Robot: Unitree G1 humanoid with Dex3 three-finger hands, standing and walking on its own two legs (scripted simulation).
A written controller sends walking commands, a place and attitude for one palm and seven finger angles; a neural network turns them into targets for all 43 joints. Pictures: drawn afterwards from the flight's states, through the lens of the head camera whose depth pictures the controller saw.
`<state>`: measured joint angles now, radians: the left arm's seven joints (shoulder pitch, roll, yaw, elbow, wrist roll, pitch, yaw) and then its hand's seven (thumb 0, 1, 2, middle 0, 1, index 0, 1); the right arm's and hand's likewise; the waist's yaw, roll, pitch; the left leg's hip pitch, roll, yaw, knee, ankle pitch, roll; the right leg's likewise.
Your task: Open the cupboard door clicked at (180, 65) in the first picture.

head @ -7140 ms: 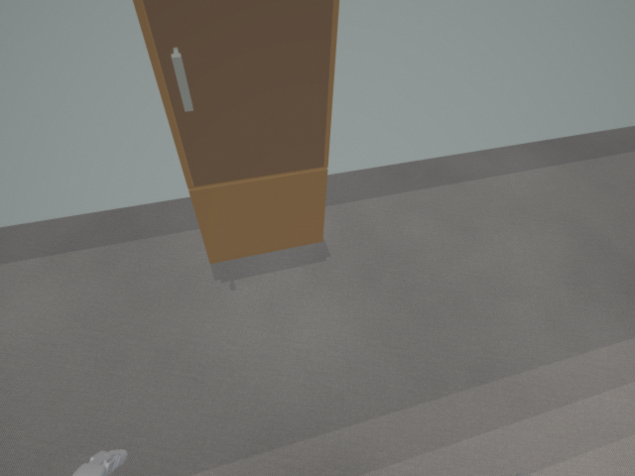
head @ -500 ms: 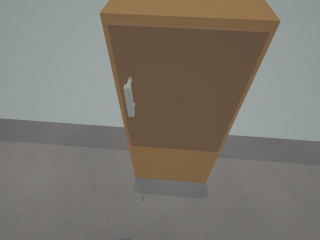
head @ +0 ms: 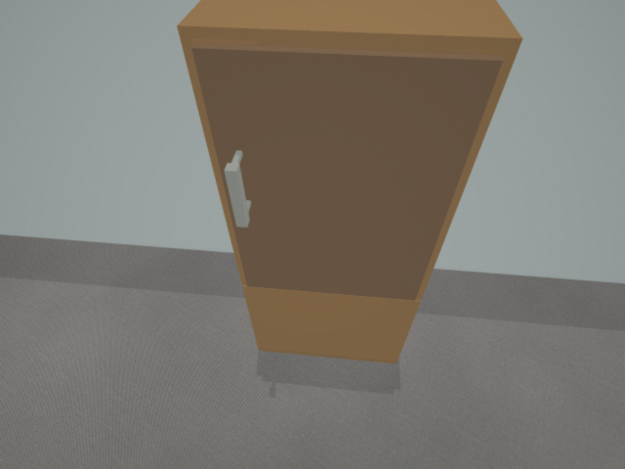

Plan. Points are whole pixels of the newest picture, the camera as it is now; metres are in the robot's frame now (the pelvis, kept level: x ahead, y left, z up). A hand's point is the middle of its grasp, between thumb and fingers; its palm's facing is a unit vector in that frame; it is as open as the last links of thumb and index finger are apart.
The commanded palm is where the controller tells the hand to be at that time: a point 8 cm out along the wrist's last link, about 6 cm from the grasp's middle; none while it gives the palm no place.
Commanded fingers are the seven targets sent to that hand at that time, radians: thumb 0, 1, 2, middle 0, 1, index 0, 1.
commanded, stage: come to a stop and stand still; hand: left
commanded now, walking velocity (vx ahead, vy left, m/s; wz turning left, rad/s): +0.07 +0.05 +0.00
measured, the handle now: (240, 189) +0.56 +0.18 +0.02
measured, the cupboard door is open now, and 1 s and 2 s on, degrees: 0 0 0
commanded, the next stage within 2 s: look again from close up in 1.96 s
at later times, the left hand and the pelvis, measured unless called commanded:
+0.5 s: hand out of the picture +0.12 +0.23 -0.15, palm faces -0.07 -0.96 -0.29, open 7.4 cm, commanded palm none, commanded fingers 0.00 0.90 0.90 -0.20 -0.30 -0.20 -0.30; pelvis +0.04 +0.03 +0.01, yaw -3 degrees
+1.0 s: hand out of the picture +0.11 +0.18 -0.16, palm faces -0.04 -0.97 -0.23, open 7.3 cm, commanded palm none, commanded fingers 0.00 0.90 0.90 -0.20 -0.30 -0.20 -0.30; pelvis +0.07 +0.00 +0.01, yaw -2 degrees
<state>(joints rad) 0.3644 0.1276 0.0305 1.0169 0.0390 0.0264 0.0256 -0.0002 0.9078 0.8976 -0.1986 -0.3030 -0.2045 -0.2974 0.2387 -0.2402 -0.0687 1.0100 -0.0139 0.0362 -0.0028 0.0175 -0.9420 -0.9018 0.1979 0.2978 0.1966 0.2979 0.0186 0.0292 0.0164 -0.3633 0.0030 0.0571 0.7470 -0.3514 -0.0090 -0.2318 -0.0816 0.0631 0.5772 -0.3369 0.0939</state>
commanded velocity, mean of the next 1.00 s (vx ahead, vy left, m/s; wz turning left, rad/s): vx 0.00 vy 0.00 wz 0.00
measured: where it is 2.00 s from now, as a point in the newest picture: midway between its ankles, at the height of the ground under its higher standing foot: outside the picture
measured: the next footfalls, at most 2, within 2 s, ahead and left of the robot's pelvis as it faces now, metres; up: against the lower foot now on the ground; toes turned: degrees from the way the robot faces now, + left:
right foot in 0.40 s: +0.05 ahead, -0.10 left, +0.00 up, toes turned -4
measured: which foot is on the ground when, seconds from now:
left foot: down 0.00-1.00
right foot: down 0.00-0.22, up 0.24-0.38, down 0.40-1.00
